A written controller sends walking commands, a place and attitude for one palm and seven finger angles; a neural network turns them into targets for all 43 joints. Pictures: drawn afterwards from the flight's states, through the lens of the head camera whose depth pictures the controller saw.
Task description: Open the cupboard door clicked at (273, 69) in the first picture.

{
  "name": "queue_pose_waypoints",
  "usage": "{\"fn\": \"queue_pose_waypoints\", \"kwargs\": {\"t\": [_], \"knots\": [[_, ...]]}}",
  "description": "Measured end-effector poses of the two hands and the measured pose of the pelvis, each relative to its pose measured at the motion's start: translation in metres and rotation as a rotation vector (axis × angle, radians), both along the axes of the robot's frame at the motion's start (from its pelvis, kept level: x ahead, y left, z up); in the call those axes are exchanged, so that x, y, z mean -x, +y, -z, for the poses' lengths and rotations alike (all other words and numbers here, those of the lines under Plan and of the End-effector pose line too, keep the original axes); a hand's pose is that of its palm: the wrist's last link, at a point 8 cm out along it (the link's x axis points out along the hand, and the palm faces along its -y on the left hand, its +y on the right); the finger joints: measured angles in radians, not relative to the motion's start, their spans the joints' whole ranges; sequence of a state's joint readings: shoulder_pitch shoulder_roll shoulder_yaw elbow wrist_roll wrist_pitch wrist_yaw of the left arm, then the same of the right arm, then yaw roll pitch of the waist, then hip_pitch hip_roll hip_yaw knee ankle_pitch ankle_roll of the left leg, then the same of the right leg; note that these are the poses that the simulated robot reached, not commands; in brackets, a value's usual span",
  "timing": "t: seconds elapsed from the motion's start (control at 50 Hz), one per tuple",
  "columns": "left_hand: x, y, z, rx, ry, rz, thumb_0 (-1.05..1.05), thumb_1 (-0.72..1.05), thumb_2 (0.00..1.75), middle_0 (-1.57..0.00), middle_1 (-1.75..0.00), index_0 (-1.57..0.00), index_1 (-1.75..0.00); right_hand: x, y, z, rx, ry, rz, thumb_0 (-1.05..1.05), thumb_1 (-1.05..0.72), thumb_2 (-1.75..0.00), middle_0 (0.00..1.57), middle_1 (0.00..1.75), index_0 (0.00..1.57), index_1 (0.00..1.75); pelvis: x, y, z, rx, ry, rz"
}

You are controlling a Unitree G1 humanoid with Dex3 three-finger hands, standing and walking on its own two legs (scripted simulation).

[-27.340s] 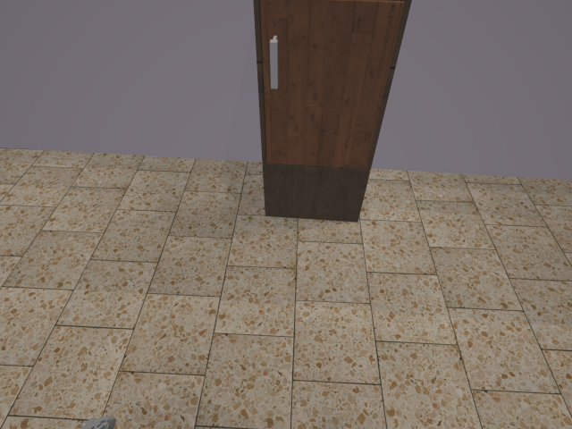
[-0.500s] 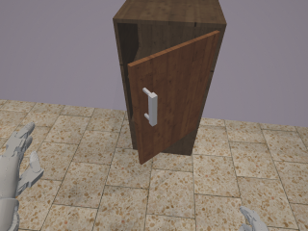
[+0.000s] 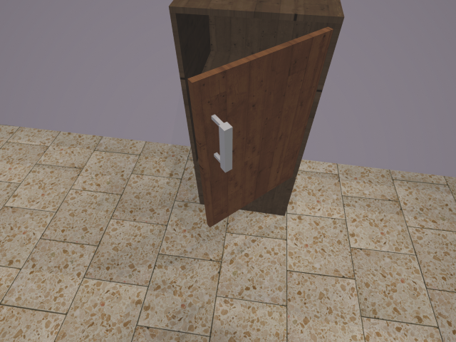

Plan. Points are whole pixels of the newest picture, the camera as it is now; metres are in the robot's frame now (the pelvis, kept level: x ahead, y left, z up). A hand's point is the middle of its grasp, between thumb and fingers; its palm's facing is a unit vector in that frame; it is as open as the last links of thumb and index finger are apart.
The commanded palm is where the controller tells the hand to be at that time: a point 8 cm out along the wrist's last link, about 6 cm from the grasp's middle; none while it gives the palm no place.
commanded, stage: let the arm hang, fingers relaxed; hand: left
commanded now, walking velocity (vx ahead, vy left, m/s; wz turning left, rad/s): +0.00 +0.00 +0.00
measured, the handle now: (221, 143) +0.54 +0.06 +0.00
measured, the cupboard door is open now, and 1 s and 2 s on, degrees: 44 44 44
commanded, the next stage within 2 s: look to check the result in 0.54 s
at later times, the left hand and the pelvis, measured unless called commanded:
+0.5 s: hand out of the picture +0.02 +0.18 -0.18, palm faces +0.03 -0.98 -0.20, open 7.3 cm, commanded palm none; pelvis +0.01 +0.01 +0.00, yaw +0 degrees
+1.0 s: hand out of the picture +0.03 +0.19 -0.17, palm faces +0.02 -0.97 -0.23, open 7.4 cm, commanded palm none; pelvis +0.02 +0.00 +0.00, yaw -1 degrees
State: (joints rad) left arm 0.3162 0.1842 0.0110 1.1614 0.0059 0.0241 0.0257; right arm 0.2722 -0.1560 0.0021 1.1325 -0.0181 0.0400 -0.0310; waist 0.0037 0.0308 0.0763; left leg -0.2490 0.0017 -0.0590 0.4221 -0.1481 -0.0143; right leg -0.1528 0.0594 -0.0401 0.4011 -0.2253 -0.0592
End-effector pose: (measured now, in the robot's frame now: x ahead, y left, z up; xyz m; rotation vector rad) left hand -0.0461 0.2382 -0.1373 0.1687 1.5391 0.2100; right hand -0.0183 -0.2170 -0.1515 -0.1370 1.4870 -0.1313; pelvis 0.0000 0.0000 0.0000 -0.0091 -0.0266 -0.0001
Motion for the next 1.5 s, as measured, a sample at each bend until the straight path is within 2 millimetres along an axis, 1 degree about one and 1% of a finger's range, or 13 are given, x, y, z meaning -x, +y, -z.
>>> {"fn": "queue_pose_waypoints", "kwargs": {"t": [0.08,0.16,0.3,0.38,0.48,0.76,0.88,1.0,1.3,1.4,1.5], "knots": [[-0.002,-0.004,0.000,0.003,-0.005,0.001,0.01,0.92,0.90,-0.20,-0.29,-0.20,-0.30,0.012,0.008,0.002,-0.017,0.022,0.016,0.00,-0.91,-0.90,0.20,0.30,0.20,0.30,0.001,0.001,0.000,-0.001,-0.002,0.002],[-0.016,-0.010,0.004,0.020,-0.043,0.008,0.01,0.91,0.90,-0.20,-0.29,-0.20,-0.30,0.014,0.013,0.003,-0.026,0.019,0.027,0.00,-0.91,-0.90,0.20,0.30,0.20,0.30,0.001,0.002,0.000,-0.003,-0.003,0.004],[-0.049,-0.021,0.009,0.054,-0.131,0.029,0.01,0.91,0.90,-0.20,-0.29,-0.20,-0.30,0.006,0.019,0.002,-0.027,-0.019,0.036,0.00,-0.91,-0.90,0.20,0.30,0.20,0.30,-0.001,0.004,0.001,-0.007,-0.003,0.007],[-0.057,-0.017,0.009,0.045,-0.147,0.034,0.02,0.93,0.90,-0.20,-0.29,-0.21,-0.30,-0.002,0.020,0.001,-0.022,-0.041,0.035,0.00,-0.92,-0.90,0.20,0.30,0.20,0.30,-0.003,0.004,0.001,-0.008,-0.002,0.008],[-0.061,-0.012,0.008,0.040,-0.156,0.033,0.01,0.92,0.90,-0.20,-0.29,-0.20,-0.30,-0.009,0.016,0.000,-0.012,-0.050,0.031,0.01,-0.92,-0.90,0.20,0.30,0.20,0.30,-0.006,0.006,0.000,-0.008,0.001,0.007],[-0.057,-0.006,0.005,0.029,-0.117,0.031,0.01,0.91,0.90,-0.20,-0.29,-0.20,-0.30,-0.032,0.005,-0.002,0.009,-0.076,0.009,0.00,-0.92,-0.90,0.20,0.30,0.20,0.30,-0.012,0.007,-0.001,-0.011,0.005,0.009],[-0.062,-0.004,0.003,0.021,-0.120,0.034,0.01,0.91,0.90,-0.20,-0.29,-0.20,-0.30,-0.043,-0.001,-0.003,0.019,-0.089,-0.001,0.00,-0.91,-0.90,0.20,0.30,0.20,0.30,-0.015,0.005,-0.002,-0.011,0.005,0.009],[-0.072,0.000,0.002,0.011,-0.137,0.045,0.01,0.91,0.90,-0.20,-0.29,-0.20,-0.30,-0.054,-0.008,-0.005,0.031,-0.106,-0.009,0.00,-0.91,-0.90,0.20,0.30,0.20,0.30,-0.018,0.004,-0.002,-0.012,0.005,0.010],[-0.109,0.013,-0.004,-0.028,-0.194,0.079,0.01,0.91,0.90,-0.20,-0.29,-0.20,-0.30,-0.076,-0.029,-0.010,0.073,-0.142,-0.009,0.00,-0.91,-0.90,0.20,0.30,0.20,0.30,-0.026,0.000,-0.003,-0.013,0.011,0.030],[-0.117,0.011,0.000,-0.018,-0.178,0.108,0.01,0.91,0.90,-0.20,-0.29,-0.20,-0.30,-0.074,-0.029,-0.008,0.082,-0.165,0.048,0.00,-0.91,-0.90,0.20,0.30,0.20,0.30,-0.026,0.001,0.001,-0.012,0.015,0.082],[-0.129,0.006,0.006,-0.001,-0.174,0.154,0.01,0.91,0.90,-0.20,-0.29,-0.20,-0.30,-0.061,-0.029,-0.004,0.089,-0.178,0.110,0.00,-0.91,-0.90,0.20,0.30,0.20,0.30,-0.023,0.000,0.007,-0.025,0.024,0.133]]}}
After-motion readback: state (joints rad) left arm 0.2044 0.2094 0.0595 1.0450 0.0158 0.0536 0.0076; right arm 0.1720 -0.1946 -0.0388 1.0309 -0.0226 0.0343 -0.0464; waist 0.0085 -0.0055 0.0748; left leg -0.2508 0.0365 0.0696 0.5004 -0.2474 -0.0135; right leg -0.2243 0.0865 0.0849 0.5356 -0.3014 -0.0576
